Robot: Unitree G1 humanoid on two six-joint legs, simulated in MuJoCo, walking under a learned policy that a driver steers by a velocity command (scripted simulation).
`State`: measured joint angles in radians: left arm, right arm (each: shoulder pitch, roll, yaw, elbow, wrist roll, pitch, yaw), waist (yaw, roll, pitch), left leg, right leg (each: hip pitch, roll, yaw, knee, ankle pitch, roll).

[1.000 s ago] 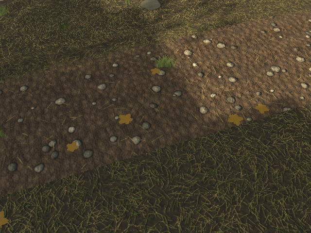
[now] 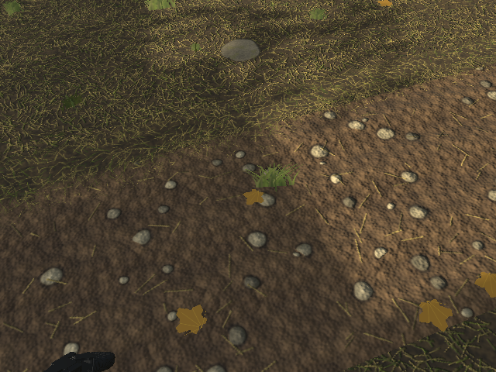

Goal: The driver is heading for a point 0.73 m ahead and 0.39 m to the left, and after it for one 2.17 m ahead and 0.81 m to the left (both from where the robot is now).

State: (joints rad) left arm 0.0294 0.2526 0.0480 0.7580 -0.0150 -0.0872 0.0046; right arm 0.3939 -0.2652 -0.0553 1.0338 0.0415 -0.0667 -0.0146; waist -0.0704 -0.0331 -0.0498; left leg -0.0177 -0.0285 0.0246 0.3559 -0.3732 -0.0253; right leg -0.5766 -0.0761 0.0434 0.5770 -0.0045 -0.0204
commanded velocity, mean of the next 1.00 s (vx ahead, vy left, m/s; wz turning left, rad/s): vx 0.50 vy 0.00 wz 0.50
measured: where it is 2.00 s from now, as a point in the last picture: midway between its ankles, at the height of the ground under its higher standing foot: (100, 256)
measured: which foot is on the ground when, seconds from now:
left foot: down 0.00-0.04, up 0.06-0.58, down 0.60-1.00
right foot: up 0.00-0.00, down 0.02-0.62, up 0.64-1.00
